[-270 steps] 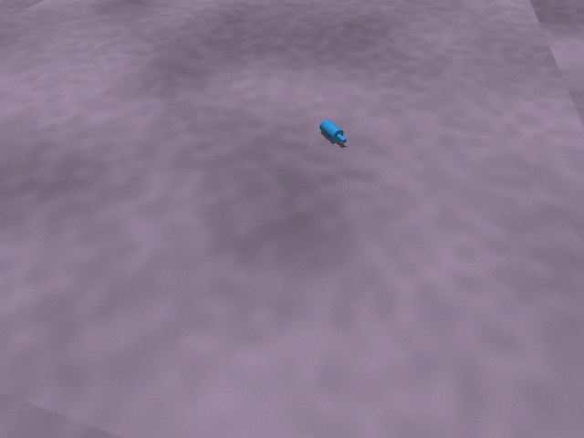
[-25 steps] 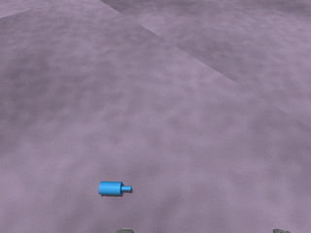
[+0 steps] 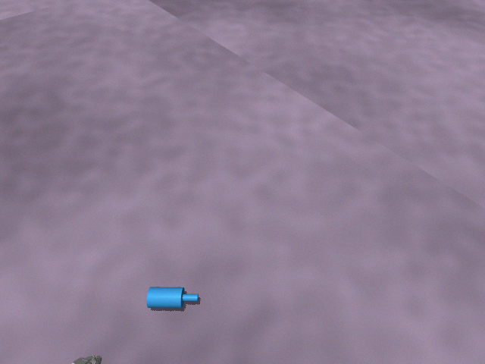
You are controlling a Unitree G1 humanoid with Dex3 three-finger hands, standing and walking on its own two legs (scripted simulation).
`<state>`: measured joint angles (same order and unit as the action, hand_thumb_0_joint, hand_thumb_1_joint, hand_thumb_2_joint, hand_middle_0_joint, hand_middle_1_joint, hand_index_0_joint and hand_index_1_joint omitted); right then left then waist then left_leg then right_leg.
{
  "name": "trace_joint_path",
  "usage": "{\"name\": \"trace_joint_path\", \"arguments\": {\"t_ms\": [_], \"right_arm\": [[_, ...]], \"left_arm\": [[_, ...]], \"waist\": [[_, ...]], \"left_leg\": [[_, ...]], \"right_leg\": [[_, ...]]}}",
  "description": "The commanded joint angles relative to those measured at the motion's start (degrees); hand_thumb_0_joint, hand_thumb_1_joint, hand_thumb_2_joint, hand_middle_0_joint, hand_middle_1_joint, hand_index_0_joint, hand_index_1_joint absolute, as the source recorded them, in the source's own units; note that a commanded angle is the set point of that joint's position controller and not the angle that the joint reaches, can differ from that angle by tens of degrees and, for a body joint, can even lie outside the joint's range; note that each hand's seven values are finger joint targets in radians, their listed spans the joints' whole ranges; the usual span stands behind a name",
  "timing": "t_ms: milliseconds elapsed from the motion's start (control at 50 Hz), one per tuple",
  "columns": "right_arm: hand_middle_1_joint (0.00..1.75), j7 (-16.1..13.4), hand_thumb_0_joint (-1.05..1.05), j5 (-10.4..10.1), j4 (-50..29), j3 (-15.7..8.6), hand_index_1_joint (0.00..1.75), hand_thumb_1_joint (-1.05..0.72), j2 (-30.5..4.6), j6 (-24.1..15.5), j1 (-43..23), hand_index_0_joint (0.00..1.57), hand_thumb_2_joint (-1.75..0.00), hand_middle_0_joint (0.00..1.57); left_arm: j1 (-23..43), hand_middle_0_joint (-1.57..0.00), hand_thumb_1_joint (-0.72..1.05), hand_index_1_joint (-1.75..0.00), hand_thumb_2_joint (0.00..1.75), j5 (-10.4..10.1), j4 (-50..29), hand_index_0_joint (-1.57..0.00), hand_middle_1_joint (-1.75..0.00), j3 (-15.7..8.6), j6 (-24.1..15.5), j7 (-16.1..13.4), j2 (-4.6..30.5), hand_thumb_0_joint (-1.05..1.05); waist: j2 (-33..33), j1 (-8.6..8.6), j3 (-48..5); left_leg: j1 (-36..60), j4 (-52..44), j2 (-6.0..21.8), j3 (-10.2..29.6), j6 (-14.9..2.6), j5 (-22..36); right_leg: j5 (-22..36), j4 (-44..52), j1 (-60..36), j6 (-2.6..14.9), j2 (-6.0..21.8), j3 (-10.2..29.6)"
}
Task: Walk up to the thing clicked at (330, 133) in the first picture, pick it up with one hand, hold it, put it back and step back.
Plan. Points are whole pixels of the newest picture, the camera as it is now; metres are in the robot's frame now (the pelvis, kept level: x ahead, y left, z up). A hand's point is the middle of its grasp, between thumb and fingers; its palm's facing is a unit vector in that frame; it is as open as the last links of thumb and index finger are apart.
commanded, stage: walk up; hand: left
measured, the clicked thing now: (173, 297) +0.44 +0.28 -0.72
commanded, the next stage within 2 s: none
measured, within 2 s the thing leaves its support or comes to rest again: neither
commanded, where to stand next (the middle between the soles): +0.06 -0.04 m, yaw +0 degrees
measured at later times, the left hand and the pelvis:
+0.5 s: hand out of the picture +0.08 +0.27 -0.15, palm faces +0.02 -0.95 -0.32, open 7.4 cm; pelvis +0.00 +0.01 +0.01, yaw +0 degrees
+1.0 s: hand out of the picture +0.09 +0.27 -0.15, palm faces +0.01 -0.93 -0.36, open 7.4 cm; pelvis -0.02 -0.02 +0.00, yaw +0 degrees
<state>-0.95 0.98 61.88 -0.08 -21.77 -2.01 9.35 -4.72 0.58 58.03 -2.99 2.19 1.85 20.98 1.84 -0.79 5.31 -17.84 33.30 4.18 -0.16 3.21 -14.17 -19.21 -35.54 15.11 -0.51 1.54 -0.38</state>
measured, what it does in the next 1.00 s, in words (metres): lifts its right foot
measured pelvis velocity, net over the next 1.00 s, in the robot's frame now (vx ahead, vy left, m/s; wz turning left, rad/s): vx -0.02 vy -0.02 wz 0.01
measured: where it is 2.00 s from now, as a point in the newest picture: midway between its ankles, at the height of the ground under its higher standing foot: outside the picture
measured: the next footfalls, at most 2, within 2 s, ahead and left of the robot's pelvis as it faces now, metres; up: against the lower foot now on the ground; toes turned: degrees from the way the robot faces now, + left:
right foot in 1.14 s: -0.01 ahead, -0.21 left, +0.00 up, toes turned +0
left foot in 1.68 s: +0.03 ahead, +0.14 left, +0.00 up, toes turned +7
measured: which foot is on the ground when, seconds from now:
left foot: down 0.00-1.00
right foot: down 0.00-0.90, up 0.92-1.00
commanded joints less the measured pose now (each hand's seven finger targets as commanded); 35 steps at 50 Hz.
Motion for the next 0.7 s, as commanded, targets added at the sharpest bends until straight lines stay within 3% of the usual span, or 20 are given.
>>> {"name": "trace_joint_path", "arguments": {"t_ms": [0, 160, 280, 380, 480, 580, 680], "right_arm": [[0.30, -1.29, 0.00, -0.33, -3.86, -3.14, 0.30, -0.90, -14.22, -1.22, -1.81, 0.20, -0.90, 0.20], [0.30, -1.03, 0.00, -0.38, -4.14, -3.02, 0.30, -0.90, -13.17, -0.76, -3.80, 0.20, -0.90, 0.20], [0.30, -0.73, 0.00, -0.31, -4.03, -3.15, 0.30, -0.90, -13.37, -0.54, -4.51, 0.20, -0.90, 0.20], [0.30, -0.66, 0.00, -0.27, -3.97, -2.98, 0.30, -0.90, -13.07, -0.80, -4.56, 0.20, -0.90, 0.20], [0.30, -0.62, 0.00, -0.29, -4.09, -2.90, 0.30, -0.90, -12.53, -0.65, -5.10, 0.20, -0.90, 0.20], [0.30, -0.72, 0.00, -0.22, -3.83, -3.04, 0.30, -0.90, -13.17, -0.86, -5.19, 0.20, -0.90, 0.20], [0.30, -0.74, 0.00, -0.32, -3.79, -2.94, 0.30, -0.90, -12.61, -0.76, -5.17, 0.20, -0.90, 0.20]], "left_arm": [[1.35, -0.20, 0.90, -0.30, 0.90, -0.11, -3.74, -0.20, -0.30, -2.63, -0.83, -0.75, 12.46, 0.00], [2.01, -0.20, 0.90, -0.30, 0.90, 0.16, -3.12, -0.20, -0.30, -2.43, -1.02, -0.53, 12.81, 0.00], [2.51, -0.20, 0.90, -0.30, 0.90, 0.29, -2.80, -0.20, -0.30, -2.45, -1.08, -0.46, 12.79, 0.00], [1.70, -0.20, 0.90, -0.30, 0.90, 0.21, -2.44, -0.20, -0.30, -2.50, -1.25, -0.42, 12.66, 0.00], [1.57, -0.20, 0.90, -0.30, 0.90, 0.16, -2.62, -0.20, -0.30, -2.32, -1.27, -0.49, 12.41, 0.00], [0.56, -0.20, 0.90, -0.30, 0.90, 0.14, -2.22, -0.20, -0.30, -2.09, -1.06, -0.49, 11.52, 0.00], [0.63, -0.20, 0.90, -0.30, 0.90, 0.24, -1.92, -0.20, -0.30, -2.21, -1.13, -0.51, 11.81, 0.00]], "waist": [[-3.62, 1.11, -9.98], [-1.53, 0.60, -8.05], [-0.65, 0.35, -6.59], [-1.18, 0.73, -7.75], [-1.44, 0.76, -7.44], [-3.85, 1.08, -8.35], [-3.03, 0.89, -8.09]], "left_leg": [[3.54, -5.59, 4.30, 4.72, -6.51, 12.24], [4.68, -5.12, 2.24, 2.85, -5.58, 7.33], [5.43, -6.77, 2.55, 3.54, -5.41, 5.25], [6.12, -7.38, 2.85, 3.44, -5.18, 8.77], [6.69, -7.92, 2.36, 2.88, -4.83, 8.42], [5.52, -10.56, 4.14, 5.10, -5.59, 8.67], [4.93, -10.39, 3.34, 4.26, -5.05, 8.35]], "right_leg": [[12.22, 5.36, -3.84, 3.81, 3.95, 4.09], [8.56, 9.46, -1.32, 4.28, 5.03, 5.60], [4.10, 11.66, -0.10, 3.72, 4.61, 5.33], [7.61, 11.18, -2.32, 3.35, 4.58, 4.75], [7.63, 12.59, -2.36, 3.23, 4.86, 4.74], [9.04, 11.36, -5.26, 2.59, 3.80, 3.10], [10.42, 12.30, -6.25, 2.71, 4.25, 3.42]]}}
